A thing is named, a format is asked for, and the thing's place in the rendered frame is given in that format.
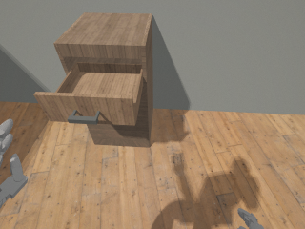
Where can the handle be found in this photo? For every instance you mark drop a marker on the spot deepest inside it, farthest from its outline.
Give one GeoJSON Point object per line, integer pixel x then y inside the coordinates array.
{"type": "Point", "coordinates": [78, 119]}

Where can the drawer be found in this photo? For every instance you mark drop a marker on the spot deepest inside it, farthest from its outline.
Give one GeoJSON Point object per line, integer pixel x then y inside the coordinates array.
{"type": "Point", "coordinates": [114, 89]}

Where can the cabinet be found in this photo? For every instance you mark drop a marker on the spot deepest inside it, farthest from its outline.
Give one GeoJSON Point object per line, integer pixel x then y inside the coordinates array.
{"type": "Point", "coordinates": [120, 38]}

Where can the left robot hand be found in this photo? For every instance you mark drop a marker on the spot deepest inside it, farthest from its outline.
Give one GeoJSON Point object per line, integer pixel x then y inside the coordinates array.
{"type": "Point", "coordinates": [14, 183]}

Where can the right robot hand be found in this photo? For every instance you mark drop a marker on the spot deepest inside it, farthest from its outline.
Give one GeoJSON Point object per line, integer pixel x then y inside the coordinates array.
{"type": "Point", "coordinates": [250, 220]}

